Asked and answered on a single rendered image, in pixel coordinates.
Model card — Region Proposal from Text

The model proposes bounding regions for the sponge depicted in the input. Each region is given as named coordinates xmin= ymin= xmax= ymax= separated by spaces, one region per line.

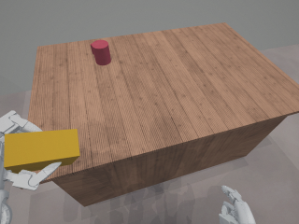
xmin=4 ymin=129 xmax=80 ymax=174

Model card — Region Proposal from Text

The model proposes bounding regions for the robot left hand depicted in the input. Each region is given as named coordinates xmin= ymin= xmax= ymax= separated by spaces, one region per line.
xmin=0 ymin=110 xmax=62 ymax=191

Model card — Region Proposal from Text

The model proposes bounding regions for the left robot forearm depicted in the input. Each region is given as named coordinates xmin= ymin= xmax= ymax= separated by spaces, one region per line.
xmin=0 ymin=189 xmax=13 ymax=224

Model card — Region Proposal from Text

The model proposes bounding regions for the robot right hand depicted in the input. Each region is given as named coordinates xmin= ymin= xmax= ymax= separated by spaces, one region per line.
xmin=219 ymin=185 xmax=256 ymax=224

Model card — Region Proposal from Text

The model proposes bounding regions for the table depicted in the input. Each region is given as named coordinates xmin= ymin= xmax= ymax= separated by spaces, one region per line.
xmin=27 ymin=22 xmax=299 ymax=207

